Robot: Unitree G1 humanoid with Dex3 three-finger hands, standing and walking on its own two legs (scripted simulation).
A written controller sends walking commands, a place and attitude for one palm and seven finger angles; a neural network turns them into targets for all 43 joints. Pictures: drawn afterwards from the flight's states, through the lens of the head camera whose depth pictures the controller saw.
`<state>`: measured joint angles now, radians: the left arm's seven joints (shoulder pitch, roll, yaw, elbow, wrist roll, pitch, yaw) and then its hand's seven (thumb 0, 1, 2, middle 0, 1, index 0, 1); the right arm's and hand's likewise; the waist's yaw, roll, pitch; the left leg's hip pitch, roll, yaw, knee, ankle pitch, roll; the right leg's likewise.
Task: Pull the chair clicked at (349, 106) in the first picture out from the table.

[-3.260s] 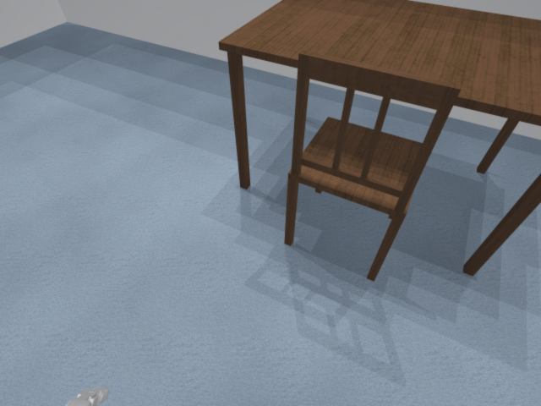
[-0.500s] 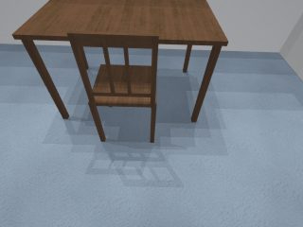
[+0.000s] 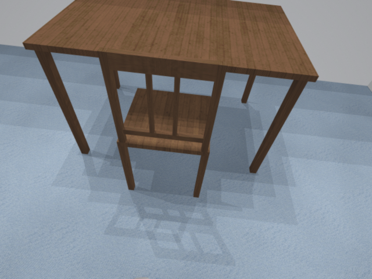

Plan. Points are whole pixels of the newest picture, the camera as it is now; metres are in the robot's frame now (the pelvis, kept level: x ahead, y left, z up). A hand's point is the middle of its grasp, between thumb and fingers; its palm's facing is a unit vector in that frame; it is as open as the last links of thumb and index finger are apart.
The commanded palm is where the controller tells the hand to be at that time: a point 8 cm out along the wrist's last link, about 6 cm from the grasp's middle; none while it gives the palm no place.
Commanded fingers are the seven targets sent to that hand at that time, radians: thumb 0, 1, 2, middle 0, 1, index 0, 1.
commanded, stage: take the last steps up to it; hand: left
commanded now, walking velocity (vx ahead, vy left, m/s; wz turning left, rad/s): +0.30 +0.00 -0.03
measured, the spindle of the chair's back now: (150, 105) +0.70 +0.18 -0.09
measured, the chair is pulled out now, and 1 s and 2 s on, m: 0.00 0.00 0.00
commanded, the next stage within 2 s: come to a stop and stand still in 0.38 s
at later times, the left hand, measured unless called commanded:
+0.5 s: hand (129, 247) +0.22 +0.15 -0.15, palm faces +0.05 -0.97 -0.22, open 7.2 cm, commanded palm none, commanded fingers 0.00 0.90 0.90 -0.20 -0.30 -0.20 -0.30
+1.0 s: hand (127, 229) +0.27 +0.17 -0.16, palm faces +0.00 -0.96 -0.29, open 7.4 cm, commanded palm none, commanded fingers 0.00 0.90 0.90 -0.20 -0.30 -0.20 -0.30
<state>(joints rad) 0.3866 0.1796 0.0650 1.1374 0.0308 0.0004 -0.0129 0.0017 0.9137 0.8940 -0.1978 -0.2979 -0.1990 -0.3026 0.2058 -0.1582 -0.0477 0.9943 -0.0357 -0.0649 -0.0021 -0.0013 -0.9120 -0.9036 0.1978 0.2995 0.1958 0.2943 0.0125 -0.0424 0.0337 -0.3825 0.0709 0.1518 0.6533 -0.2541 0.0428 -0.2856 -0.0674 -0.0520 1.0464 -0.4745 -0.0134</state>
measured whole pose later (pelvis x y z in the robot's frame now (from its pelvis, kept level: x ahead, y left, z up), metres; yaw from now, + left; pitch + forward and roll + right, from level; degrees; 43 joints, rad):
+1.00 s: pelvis +0.20 -0.04 +0.00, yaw -3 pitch +1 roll +2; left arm 0.21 0.22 0.05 0.96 0.03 0.04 0.04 0.00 0.91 0.89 -0.20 -0.30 -0.20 -0.30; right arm 0.10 -0.15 -0.05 0.97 -0.02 0.04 -0.03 0.00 -0.90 -0.90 0.20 0.30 0.20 0.30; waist 0.02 -0.01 0.07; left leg -0.41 0.07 0.10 0.57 -0.18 -0.02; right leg -0.28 -0.03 0.01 0.63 -0.37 0.00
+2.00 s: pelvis +0.21 -0.07 +0.02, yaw -1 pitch +0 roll +0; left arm 0.32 0.12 -0.01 1.11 0.02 -0.02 0.03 0.00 0.91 0.89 -0.20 -0.30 -0.20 -0.30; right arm 0.30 -0.11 0.02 1.15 -0.02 -0.01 -0.03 0.01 -0.92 -0.90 0.20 0.30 0.20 0.29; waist 0.00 -0.02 0.01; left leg -0.25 0.01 0.07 0.44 -0.20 0.01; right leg -0.18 0.04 -0.04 0.45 -0.28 -0.06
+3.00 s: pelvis +0.25 -0.07 +0.02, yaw -2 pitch -1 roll +1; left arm 0.32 0.14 -0.01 1.13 0.02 -0.02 0.04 0.00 0.91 0.89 -0.20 -0.30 -0.20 -0.30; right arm 0.27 -0.14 0.02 1.17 -0.01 -0.02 -0.04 0.00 -0.92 -0.90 0.20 0.30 0.20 0.29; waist 0.01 -0.01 0.01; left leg -0.14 -0.01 0.08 0.39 -0.24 0.01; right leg -0.07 0.02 -0.02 0.40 -0.32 -0.05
